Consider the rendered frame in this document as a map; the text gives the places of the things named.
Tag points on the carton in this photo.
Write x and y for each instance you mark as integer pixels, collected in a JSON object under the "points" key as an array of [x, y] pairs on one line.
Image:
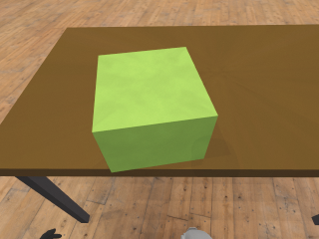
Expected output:
{"points": [[151, 108]]}

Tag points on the table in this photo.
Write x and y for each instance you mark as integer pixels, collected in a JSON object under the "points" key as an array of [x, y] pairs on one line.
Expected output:
{"points": [[263, 81]]}

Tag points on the robot right thigh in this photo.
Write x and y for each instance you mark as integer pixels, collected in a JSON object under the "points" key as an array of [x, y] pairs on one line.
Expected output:
{"points": [[195, 234]]}

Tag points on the right robot shin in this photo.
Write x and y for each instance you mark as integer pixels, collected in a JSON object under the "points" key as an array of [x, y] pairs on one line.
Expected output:
{"points": [[191, 228]]}

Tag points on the left robot hand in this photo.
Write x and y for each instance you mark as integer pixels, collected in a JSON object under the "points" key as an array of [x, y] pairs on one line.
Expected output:
{"points": [[50, 235]]}

